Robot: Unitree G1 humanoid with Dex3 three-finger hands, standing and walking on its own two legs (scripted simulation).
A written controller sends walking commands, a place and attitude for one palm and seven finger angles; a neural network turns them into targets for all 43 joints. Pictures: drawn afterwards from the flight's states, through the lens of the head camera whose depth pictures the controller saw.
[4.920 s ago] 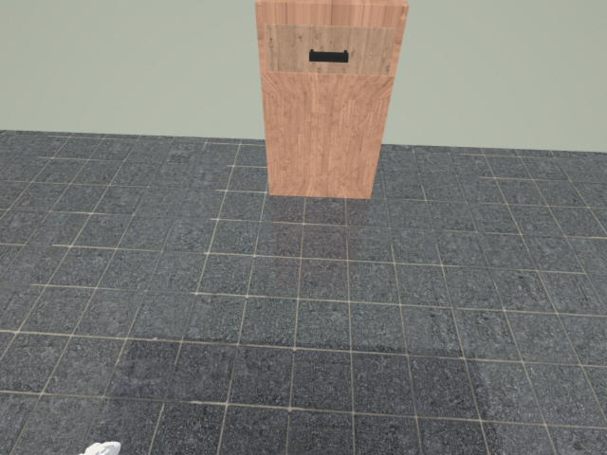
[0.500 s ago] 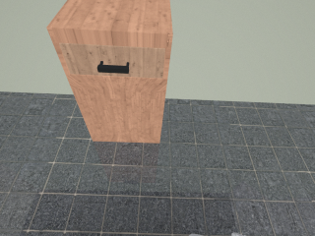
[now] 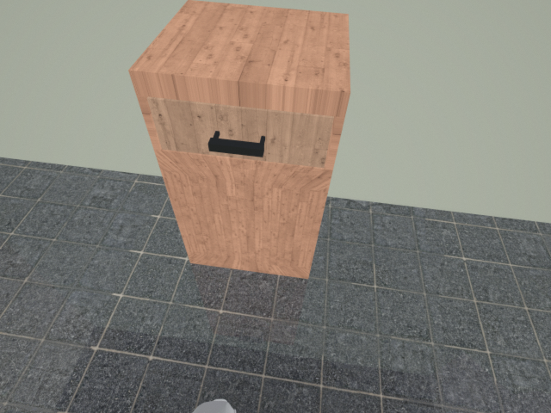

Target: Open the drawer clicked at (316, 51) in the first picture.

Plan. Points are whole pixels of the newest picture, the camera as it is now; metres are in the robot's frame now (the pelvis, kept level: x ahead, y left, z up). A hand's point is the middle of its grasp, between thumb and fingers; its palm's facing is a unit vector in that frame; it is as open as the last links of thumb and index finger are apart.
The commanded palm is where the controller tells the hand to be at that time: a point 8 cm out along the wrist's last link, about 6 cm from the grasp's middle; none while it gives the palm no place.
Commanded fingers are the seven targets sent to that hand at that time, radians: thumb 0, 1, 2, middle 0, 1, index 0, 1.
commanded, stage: take the last steps up to it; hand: left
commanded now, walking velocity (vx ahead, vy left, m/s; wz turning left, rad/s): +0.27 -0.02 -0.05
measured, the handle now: (238, 142) +0.72 +0.17 -0.06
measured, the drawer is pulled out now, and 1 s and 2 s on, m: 0.00 0.00 0.00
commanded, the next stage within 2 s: come to a stop and stand still in 0.34 s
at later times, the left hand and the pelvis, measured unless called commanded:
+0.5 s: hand (189, 328) +0.28 +0.19 -0.16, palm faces -0.08 -0.97 -0.22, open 7.4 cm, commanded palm none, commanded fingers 0.00 0.90 0.90 -0.20 -0.30 -0.20 -0.30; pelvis +0.16 +0.02 +0.00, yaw -4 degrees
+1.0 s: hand (150, 360) +0.22 +0.25 -0.18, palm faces +0.00 -0.97 -0.26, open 7.4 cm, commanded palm none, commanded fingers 0.00 0.90 0.90 -0.20 -0.30 -0.20 -0.30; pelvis +0.16 +0.05 -0.01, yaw -3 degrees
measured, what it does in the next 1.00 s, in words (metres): walks ahead: left foot, then right foot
